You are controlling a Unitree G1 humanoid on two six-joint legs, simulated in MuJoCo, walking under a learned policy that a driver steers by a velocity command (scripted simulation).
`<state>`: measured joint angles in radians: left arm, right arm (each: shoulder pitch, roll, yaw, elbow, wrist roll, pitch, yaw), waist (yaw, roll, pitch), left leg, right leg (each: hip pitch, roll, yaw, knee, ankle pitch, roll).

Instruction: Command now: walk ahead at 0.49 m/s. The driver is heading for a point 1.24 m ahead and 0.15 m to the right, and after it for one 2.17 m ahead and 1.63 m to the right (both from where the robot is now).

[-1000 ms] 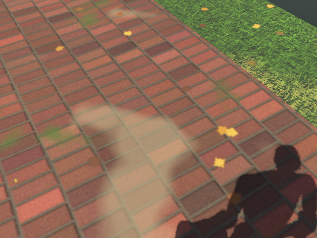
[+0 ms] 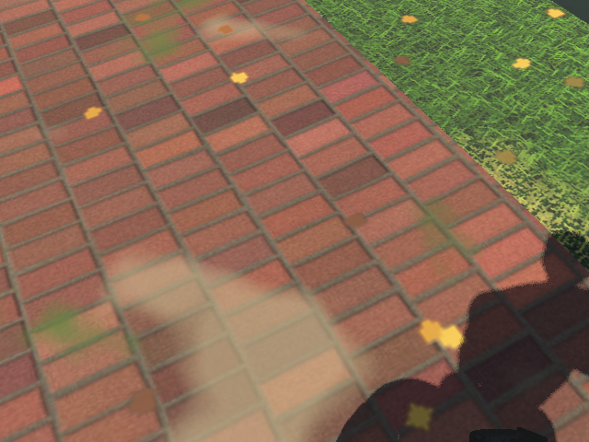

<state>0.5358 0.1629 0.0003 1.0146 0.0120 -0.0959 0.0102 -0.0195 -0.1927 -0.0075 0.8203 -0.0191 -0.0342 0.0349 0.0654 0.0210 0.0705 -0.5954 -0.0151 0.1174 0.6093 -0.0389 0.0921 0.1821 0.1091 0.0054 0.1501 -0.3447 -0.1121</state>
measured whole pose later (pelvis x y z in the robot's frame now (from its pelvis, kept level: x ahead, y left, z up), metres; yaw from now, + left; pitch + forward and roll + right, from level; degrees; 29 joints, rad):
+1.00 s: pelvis +0.54 -0.05 +0.02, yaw +1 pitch +0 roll -1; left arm 0.47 0.17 0.02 1.07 0.01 -0.10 0.00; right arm 0.09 -0.21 -0.03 0.92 -0.02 -0.04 0.03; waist 0.05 0.04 0.04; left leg -0.64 0.10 0.03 0.75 -0.02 0.03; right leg 0.03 0.09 -0.08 0.19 -0.22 -0.09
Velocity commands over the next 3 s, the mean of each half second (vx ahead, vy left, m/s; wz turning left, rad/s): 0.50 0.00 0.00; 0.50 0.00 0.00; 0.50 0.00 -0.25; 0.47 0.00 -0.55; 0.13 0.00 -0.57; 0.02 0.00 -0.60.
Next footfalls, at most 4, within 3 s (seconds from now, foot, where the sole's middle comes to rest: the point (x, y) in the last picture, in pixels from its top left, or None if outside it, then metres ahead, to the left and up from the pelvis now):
0.06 left None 0.21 0.06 -0.77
0.62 right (383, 410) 0.51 -0.11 -0.77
1.18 left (310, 289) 0.81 0.07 -0.77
1.72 right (391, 218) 1.05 -0.15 -0.77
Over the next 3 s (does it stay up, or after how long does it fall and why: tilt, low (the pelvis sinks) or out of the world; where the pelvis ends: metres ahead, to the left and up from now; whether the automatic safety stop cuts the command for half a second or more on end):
stays up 1.15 -0.15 0.02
